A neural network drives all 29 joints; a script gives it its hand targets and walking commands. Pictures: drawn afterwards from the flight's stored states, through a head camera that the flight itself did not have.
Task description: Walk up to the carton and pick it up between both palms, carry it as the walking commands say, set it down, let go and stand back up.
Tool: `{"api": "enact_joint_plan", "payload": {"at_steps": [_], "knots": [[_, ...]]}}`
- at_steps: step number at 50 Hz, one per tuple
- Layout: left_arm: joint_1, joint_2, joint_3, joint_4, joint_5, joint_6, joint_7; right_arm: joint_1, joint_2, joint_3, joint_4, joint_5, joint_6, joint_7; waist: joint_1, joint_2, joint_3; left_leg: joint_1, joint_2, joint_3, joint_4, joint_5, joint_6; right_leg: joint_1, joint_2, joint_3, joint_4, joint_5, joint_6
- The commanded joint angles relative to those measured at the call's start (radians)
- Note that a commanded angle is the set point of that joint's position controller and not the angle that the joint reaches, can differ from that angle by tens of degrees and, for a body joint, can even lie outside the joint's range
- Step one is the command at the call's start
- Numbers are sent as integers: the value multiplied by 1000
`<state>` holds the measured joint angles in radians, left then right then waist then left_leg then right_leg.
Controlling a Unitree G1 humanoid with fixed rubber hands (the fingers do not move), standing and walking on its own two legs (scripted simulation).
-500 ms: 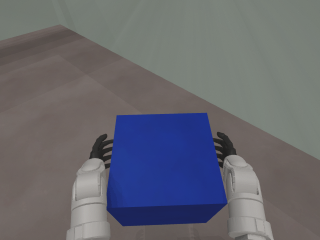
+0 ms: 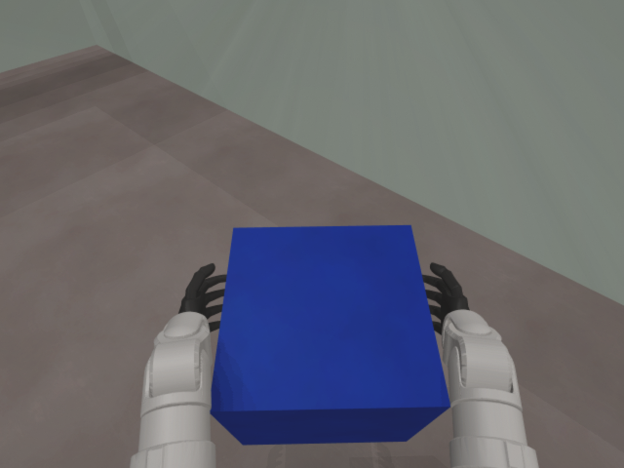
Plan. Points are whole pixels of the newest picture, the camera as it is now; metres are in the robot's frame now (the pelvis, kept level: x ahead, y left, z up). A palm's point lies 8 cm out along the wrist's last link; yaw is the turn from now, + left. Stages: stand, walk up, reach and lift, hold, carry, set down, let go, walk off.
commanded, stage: reach and lift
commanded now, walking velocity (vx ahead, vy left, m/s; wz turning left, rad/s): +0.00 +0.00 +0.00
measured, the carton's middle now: (323, 339) +0.29 +0.00 -0.03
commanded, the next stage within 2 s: hold in 0.36 s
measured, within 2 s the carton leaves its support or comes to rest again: neither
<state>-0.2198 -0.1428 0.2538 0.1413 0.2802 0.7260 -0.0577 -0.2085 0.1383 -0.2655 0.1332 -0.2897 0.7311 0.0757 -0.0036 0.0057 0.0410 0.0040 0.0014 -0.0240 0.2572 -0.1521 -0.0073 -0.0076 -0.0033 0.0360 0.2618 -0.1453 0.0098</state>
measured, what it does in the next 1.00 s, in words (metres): stands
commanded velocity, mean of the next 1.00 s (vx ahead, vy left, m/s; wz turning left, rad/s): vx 0.00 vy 0.00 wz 0.00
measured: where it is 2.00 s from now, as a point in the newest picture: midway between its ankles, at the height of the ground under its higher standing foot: outside the picture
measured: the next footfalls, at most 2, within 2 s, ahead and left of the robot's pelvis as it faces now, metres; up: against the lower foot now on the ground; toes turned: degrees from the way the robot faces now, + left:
none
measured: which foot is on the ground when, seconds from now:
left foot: down 0.00-1.00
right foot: down 0.00-1.00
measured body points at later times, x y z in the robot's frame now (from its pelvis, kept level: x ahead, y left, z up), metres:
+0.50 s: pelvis +0.00 +0.00 +0.00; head -0.03 +0.00 +0.45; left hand +0.29 +0.17 +0.04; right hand +0.28 -0.17 +0.03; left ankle +0.00 +0.12 -0.75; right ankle +0.01 -0.13 -0.75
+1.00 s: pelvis -0.01 +0.00 +0.00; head -0.03 +0.00 +0.45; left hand +0.29 +0.17 +0.04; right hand +0.28 -0.17 +0.04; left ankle +0.00 +0.12 -0.75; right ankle +0.01 -0.13 -0.75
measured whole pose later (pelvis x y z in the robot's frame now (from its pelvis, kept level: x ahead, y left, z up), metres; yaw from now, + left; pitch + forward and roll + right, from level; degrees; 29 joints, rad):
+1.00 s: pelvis -0.01 +0.00 +0.00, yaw +0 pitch -6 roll +0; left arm -0.21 -0.14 0.25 0.12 0.28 0.74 -0.06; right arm -0.20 0.14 -0.25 0.11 -0.28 0.75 0.07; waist -0.01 0.00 0.04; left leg -0.03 0.00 -0.02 0.29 -0.15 0.00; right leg -0.03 -0.01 0.04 0.28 -0.14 0.01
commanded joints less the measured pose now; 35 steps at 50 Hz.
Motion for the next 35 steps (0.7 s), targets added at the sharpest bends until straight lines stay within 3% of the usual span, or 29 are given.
{"api": "enact_joint_plan", "payload": {"at_steps": [1, 18, 35], "knots": [[-400, -827, -557, -20, -235, -12, -192, -456, 734, 569, -50, 248, -28, 213, -1, 3, -224, 36, -98, -31, -19, 222, -4, 50, 109, 20, -20, 178, -8], [-374, -790, -578, -70, -242, -9, -189, -412, 723, 590, -86, 254, -18, 199, 0, -7, -214, 20, -104, -24, -17, 197, 5, 48, 107, 22, -22, 172, -6], [-419, -799, -567, -43, -237, -8, -204, -444, 752, 586, -57, 254, -11, 199, 1, -8, -204, -8, -103, -21, -9, 113, 13, 22, 101, 22, -17, 97, -11]]}}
